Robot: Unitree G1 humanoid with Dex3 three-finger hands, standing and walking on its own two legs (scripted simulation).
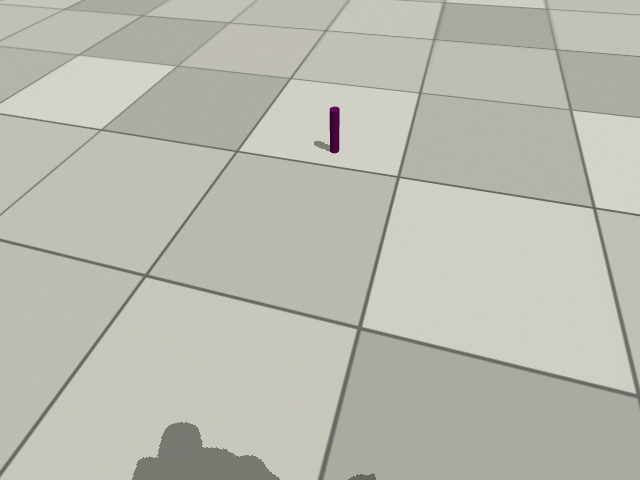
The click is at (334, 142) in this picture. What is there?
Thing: slim round
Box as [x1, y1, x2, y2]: [330, 107, 339, 152]
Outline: 331,107 330,151 337,152 339,109 337,107
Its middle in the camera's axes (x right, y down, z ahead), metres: +0.08 -0.58 +2.05
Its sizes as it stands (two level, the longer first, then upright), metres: 0.049 0.049 0.245
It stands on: the floor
